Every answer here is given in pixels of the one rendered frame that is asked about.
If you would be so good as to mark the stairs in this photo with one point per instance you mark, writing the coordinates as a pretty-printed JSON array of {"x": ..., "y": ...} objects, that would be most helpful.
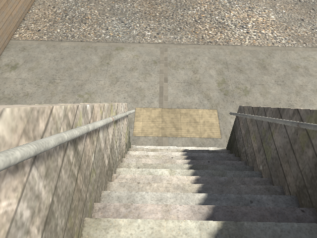
[{"x": 194, "y": 192}]

